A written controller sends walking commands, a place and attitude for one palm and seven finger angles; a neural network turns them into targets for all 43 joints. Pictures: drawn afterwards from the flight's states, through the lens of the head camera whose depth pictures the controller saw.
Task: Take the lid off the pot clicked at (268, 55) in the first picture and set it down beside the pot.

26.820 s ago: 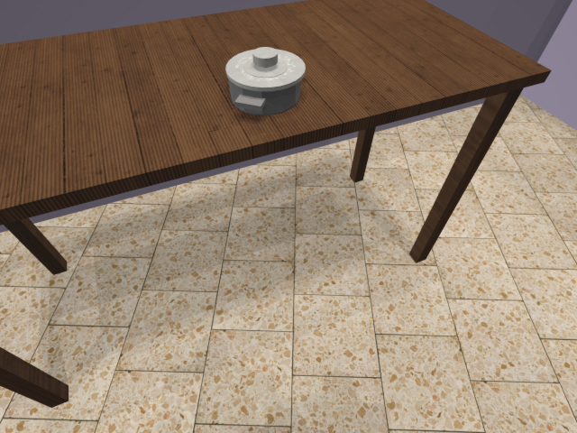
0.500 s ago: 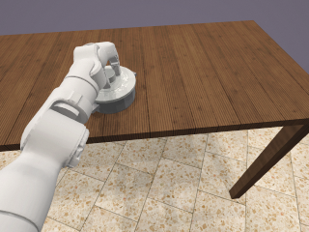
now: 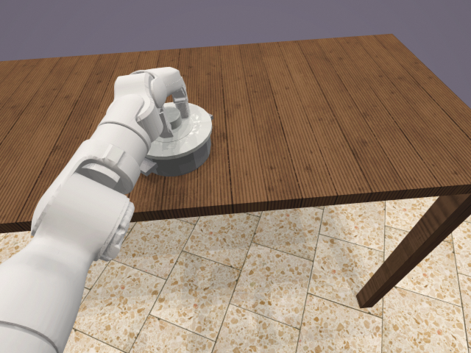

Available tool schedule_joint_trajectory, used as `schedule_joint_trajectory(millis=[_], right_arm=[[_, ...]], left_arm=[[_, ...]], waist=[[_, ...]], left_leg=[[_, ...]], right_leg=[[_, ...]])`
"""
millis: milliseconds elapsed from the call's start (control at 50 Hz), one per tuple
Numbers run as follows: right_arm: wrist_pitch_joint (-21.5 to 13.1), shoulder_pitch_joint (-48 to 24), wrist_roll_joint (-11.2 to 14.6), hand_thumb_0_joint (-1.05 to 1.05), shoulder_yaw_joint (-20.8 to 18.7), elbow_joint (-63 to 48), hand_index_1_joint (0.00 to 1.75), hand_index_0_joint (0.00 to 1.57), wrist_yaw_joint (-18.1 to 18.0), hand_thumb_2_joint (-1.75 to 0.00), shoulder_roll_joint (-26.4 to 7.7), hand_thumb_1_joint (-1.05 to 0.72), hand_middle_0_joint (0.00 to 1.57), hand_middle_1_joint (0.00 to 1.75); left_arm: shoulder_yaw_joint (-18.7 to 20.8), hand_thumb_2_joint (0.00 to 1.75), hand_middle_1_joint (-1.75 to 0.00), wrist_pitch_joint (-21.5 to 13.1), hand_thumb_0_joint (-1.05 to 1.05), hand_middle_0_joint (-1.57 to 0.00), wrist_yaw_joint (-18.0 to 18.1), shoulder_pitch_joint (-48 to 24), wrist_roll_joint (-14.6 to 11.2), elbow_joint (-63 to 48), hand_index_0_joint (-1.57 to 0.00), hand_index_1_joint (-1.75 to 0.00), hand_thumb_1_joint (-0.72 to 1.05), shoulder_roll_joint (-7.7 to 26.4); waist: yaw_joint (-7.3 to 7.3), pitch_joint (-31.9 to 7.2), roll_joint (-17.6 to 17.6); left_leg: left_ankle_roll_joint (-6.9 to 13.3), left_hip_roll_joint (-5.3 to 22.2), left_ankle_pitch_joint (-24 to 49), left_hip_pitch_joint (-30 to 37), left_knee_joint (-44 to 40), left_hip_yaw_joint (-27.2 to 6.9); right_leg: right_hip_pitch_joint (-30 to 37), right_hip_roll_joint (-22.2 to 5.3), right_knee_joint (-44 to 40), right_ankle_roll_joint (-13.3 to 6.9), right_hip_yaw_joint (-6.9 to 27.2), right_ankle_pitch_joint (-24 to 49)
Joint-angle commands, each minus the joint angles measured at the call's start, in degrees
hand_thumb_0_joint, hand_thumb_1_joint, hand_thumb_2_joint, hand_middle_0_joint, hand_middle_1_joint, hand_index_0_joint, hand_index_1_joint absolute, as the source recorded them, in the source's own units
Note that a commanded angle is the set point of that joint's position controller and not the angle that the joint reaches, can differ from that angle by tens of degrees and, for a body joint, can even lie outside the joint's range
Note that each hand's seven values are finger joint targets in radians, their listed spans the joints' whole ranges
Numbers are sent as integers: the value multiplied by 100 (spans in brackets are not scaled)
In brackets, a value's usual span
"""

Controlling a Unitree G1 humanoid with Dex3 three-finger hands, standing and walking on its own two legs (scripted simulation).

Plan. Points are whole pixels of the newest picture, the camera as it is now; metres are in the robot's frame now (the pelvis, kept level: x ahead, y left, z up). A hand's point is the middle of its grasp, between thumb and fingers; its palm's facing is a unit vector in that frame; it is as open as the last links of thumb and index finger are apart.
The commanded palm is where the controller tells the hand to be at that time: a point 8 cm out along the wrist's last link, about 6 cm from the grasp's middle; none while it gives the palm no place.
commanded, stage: lift the lid straight up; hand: left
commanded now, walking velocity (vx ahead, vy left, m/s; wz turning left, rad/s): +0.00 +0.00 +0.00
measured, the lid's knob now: (168, 118) +0.49 +0.11 +0.15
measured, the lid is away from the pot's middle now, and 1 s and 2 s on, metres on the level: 0.01 0.01 0.02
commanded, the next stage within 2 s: move the lid sideways beside the pot in 1.68 s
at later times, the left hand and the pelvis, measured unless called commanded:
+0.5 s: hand (154, 96) +0.46 +0.11 +0.22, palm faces -0.32 -0.08 -0.94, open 7.9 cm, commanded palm +0.46 +0.11 +0.29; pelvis +0.00 -0.01 +0.00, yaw +1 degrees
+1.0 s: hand (148, 68) +0.48 +0.11 +0.26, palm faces -0.27 -0.11 -0.96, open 7.9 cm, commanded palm +0.46 +0.12 +0.33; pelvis +0.00 +0.00 +0.00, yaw +0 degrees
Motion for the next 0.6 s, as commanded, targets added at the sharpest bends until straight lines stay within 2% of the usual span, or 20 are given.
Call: schedule_joint_trajectory(millis=[0, 20, 60, 100, 140, 160, 180, 200, 240, 260, 300, 340, 360, 400, 440, 460, 480, 540, 560, 580], right_arm=[[-364, -114, -17, 0, -204, -587, 30, 20, -28, -90, -688, -90, 20, 30], [-372, -95, -22, 0, -208, -560, 30, 20, -24, -90, -705, -90, 20, 30], [-363, -137, -44, 0, -212, -576, 30, 20, -14, -90, -755, -90, 20, 30], [-376, -162, -46, 0, -189, -565, 30, 20, -20, -90, -712, -90, 20, 30], [-338, -219, -4, 0, -169, -560, 30, 20, -11, -90, -703, -90, 20, 30], [-306, -227, 2, 0, -212, -560, 30, 20, 2, -90, -748, -90, 20, 30], [-301, -233, 1, 0, -181, -564, 30, 20, -3, -90, -716, -90, 20, 30], [-304, -224, -17, 0, -186, -565, 30, 20, -21, -90, -744, -90, 20, 30], [-336, -314, -49, 0, -166, -639, 30, 20, -49, -90, -726, -90, 20, 30], [-323, -367, -58, 0, -187, -702, 30, 20, -40, -90, -751, -90, 20, 30], [-326, -335, -44, 0, -167, -680, 30, 20, -50, -90, -695, -90, 20, 30], [-322, -384, -2, 0, -158, -673, 30, 20, -37, -90, -686, -90, 20, 30], [-305, -397, -5, 0, -181, -676, 30, 20, -23, -90, -722, -90, 20, 30], [-333, -369, -22, 0, -173, -666, 30, 20, -35, -90, -695, -90, 20, 30], [-331, -420, 7, 0, -141, -652, 30, 20, -44, -90, -680, -90, 20, 30], [-307, -411, -6, 0, -166, -641, 30, 20, -45, -90, -730, -90, 20, 30], [-312, -374, 7, 0, -136, -612, 30, 20, -55, -90, -676, -90, 20, 30], [-341, -385, 12, 0, -105, -571, 30, 20, -104, -90, -708, -90, 20, 30], [-329, -400, -9, 0, -126, -574, 30, 20, -116, -90, -763, -90, 20, 30], [-377, -348, -28, 0, -103, -589, 30, 20, -119, -90, -707, -90, 20, 30]], left_arm=[[328, 95, -112, -71, 0, -89, 319, -4120, 198, -1461, -86, -109, 60, 1214], [554, 95, -112, -42, 0, -89, 341, -4053, 224, -1410, -86, -109, 60, 1484], [632, 95, -112, -6, 0, -89, 345, -3919, 179, -1397, -86, -109, 60, 1541], [658, 95, -112, 71, 0, -89, 303, -3931, 298, -1237, -86, -109, 60, 1603], [242, 95, -112, 192, 0, -89, 213, -3932, 289, -1049, -86, -109, 60, 1145], [201, 95, -112, 204, 0, -89, 189, -3896, 189, -1085, -86, -109, 60, 1040], [195, 95, -112, 237, 0, -89, 163, -3962, 254, -1034, -86, -109, 60, 1078], [416, 95, -112, 236, 0, -89, 156, -4104, 262, -1147, -86, -109, 60, 1358], [637, 95, -112, 212, 0, -89, 104, -4183, 244, -1345, -86, -109, 60, 1646], [525, 95, -112, 182, 0, -89, 80, -4142, 124, -1608, -86, -109, 60, 1494], [440, 95, -112, 190, 0, -89, 35, -4218, 271, -1476, -86, -109, 60, 1473], [277, 95, -112, 218, 0, -89, 25, -4245, 340, -1439, -86, -109, 60, 1334], [199, 95, -112, 218, 0, -89, 34, -4262, 230, -1576, -86, -109, 60, 1193], [328, 95, -112, 242, 0, -89, 21, -4359, 313, -1494, -86, -109, 60, 1338], [225, 95, -112, 280, 0, -89, -15, -4389, 274, -1376, -86, -109, 60, 1247], [159, 95, -112, 276, 0, -89, -7, -4366, 142, -1391, -86, -109, 60, 1104], [147, 95, -112, 294, 0, -89, -17, -4481, 243, -1255, -86, -109, 60, 1136], [235, 95, -112, 314, 0, -89, 20, -4753, 292, -1110, -86, -109, 60, 1335], [319, 95, -112, 279, 0, -89, 57, -4788, 200, -1251, -86, -109, 60, 1424], [456, 95, -112, 255, 0, -89, 78, -4972, 343, -1316, -86, -109, 60, 1626]], waist=[[3, -2481, -375], [50, -2516, -453], [113, -2521, -427], [121, -2490, -624], [34, -2167, -696], [7, -2050, -659], [-5, -2049, -756], [11, -2192, -815], [96, -2520, -705], [102, -2636, -496], [61, -2526, -667], [49, -2281, -571], [33, -2236, -430], [39, -2264, -552], [14, -2153, -474], [-11, -2050, -388], [-36, -2026, -577], [-54, -1970, -607], [-34, -2117, -512], [9, -2442, -588]], left_leg=[[57, 26, 2583, 1713, 137, -534], [57, 28, 2484, 1685, 116, -515], [57, 9, 2673, 1617, 127, -506], [73, -6, 2614, 1503, 105, -460], [76, -36, 2439, 1396, 61, -415], [70, -17, 2479, 1406, 92, -413], [89, -47, 2303, 1368, 78, -388], [100, -50, 2232, 1386, 60, -393], [101, -77, 2330, 1439, 79, -400], [96, -72, 2569, 1536, 134, -408], [103, -81, 2387, 1451, 119, -384], [85, -68, 2348, 1460, 90, -405], [75, -54, 2500, 1519, 116, -418], [85, -57, 2331, 1545, 94, -428], [68, -79, 2116, 1490, 39, -437], [59, -76, 2070, 1481, 37, -435], [68, -87, 1848, 1421, -1, -425], [63, -101, 1427, 1307, -102, -428], [46, -94, 1540, 1332, -71, -435], [55, -100, 1633, 1391, -68, -456]], right_leg=[[361, 406, -76, -292, -19, 2011], [451, 406, -80, -280, -12, 1985], [582, 393, -79, -310, -16, 2183], [680, 376, -61, -281, 8, 2256], [529, 388, -117, -269, -10, 2186], [451, 385, -151, -287, -34, 2176], [470, 386, -151, -260, 0, 2114], [577, 384, -142, -260, 13, 2147], [831, 345, -73, -258, 68, 2350], [869, 328, -64, -277, 57, 2502], [828, 340, -89, -248, 60, 2391], [624, 361, -129, -272, 38, 2193], [584, 362, -141, -299, 3, 2238], [552, 375, -143, -280, 25, 2102], [494, 369, -156, -287, 21, 1965], [432, 374, -194, -313, -24, 1937], [427, 379, -202, -289, -4, 1797], [391, 384, -229, -304, 3, 1583], [497, 369, -212, -329, -4, 1680], [661, 360, -153, -306, 55, 1763]])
